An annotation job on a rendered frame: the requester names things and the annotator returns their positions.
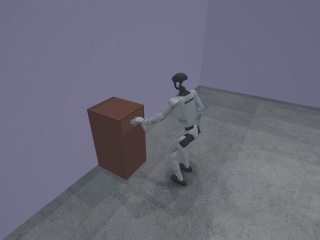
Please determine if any robot shin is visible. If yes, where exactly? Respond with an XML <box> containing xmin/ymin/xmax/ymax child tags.
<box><xmin>166</xmin><ymin>154</ymin><xmax>183</xmax><ymax>181</ymax></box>
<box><xmin>177</xmin><ymin>147</ymin><xmax>189</xmax><ymax>168</ymax></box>

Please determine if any robot right upper arm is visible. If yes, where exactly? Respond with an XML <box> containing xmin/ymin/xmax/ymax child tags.
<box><xmin>189</xmin><ymin>90</ymin><xmax>204</xmax><ymax>113</ymax></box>

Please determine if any right robot shin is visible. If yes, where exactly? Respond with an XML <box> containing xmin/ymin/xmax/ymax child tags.
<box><xmin>177</xmin><ymin>147</ymin><xmax>189</xmax><ymax>168</ymax></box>

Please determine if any left robot shin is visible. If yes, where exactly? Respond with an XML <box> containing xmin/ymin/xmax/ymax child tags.
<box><xmin>166</xmin><ymin>154</ymin><xmax>183</xmax><ymax>181</ymax></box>

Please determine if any cabinet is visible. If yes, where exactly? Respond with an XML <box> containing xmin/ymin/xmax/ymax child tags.
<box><xmin>87</xmin><ymin>96</ymin><xmax>147</xmax><ymax>180</ymax></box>

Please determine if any robot right hand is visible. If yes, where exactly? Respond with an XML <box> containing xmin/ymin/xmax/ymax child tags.
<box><xmin>193</xmin><ymin>122</ymin><xmax>201</xmax><ymax>129</ymax></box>

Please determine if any robot left hand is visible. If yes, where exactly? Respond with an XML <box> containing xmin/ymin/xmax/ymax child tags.
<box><xmin>131</xmin><ymin>117</ymin><xmax>146</xmax><ymax>131</ymax></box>

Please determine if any drawer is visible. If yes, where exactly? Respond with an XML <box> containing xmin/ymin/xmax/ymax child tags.
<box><xmin>121</xmin><ymin>108</ymin><xmax>143</xmax><ymax>135</ymax></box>

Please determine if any robot right forearm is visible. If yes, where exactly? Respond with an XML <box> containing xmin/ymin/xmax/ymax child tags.
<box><xmin>195</xmin><ymin>110</ymin><xmax>204</xmax><ymax>124</ymax></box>

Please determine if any robot left forearm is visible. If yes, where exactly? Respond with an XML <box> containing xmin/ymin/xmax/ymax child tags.
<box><xmin>142</xmin><ymin>113</ymin><xmax>162</xmax><ymax>126</ymax></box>

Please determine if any robot left upper arm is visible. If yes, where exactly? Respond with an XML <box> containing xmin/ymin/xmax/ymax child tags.
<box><xmin>160</xmin><ymin>97</ymin><xmax>180</xmax><ymax>121</ymax></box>

